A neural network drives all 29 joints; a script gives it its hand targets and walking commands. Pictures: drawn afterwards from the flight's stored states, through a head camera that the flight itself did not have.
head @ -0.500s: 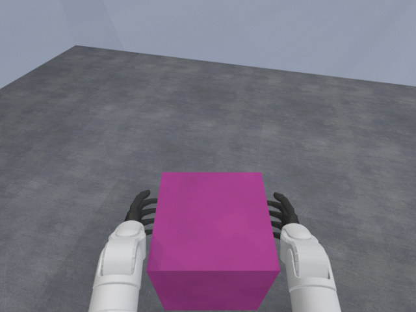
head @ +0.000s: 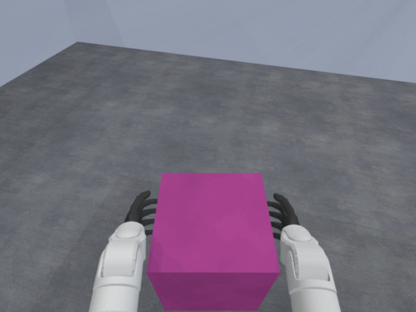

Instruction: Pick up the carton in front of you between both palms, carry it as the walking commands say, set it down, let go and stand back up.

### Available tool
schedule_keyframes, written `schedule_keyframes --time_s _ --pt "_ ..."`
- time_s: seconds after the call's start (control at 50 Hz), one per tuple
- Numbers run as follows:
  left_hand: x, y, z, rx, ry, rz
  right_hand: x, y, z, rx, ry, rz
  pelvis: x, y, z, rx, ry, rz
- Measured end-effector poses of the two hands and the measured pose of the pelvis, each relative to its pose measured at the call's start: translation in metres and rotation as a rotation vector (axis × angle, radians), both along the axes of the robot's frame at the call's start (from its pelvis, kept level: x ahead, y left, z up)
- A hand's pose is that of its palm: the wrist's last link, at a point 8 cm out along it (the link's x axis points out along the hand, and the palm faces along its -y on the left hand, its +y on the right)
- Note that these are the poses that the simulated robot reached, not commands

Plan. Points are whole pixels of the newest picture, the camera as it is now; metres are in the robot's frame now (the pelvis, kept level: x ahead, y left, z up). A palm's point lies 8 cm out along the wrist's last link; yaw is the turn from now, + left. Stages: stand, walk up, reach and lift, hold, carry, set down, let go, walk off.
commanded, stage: hold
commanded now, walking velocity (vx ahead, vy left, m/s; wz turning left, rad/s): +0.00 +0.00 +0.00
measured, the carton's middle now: (211, 244) +0.29 +0.00 -0.05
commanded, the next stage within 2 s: set down in 0.76 s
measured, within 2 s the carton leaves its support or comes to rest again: neither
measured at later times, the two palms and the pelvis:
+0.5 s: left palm (131, 235) +0.25 +0.15 +0.04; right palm (294, 237) +0.26 -0.15 +0.04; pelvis -0.03 +0.00 -0.01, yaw +0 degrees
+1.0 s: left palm (138, 220) +0.29 +0.15 +0.03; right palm (286, 221) +0.30 -0.15 +0.03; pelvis +0.00 -0.01 -0.01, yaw +0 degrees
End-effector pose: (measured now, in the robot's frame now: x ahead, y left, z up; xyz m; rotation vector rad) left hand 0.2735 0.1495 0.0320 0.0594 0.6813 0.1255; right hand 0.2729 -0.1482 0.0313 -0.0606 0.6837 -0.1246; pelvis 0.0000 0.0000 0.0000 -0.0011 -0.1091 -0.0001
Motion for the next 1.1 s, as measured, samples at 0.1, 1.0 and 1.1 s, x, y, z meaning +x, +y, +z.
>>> schedule_keyframes --time_s 0.1,1.0,1.1 --pt "-0.009 0.001 0.002 -0.003 -0.009 0.005 -0.008 0.001 0.002 0.002 -0.009 0.001 -0.010 0.000 -0.002 0.000 -0.035 0.002" --pt "0.021 -0.002 -0.004 -0.029 0.015 0.043 0.025 -0.002 -0.005 0.027 0.016 -0.004 -0.002 -0.007 -0.006 0.003 -0.025 0.005" --pt "0.036 0.000 -0.030 -0.048 0.029 0.067 0.042 0.000 -0.032 0.046 0.031 -0.015 -0.004 -0.007 -0.012 0.004 0.044 0.001"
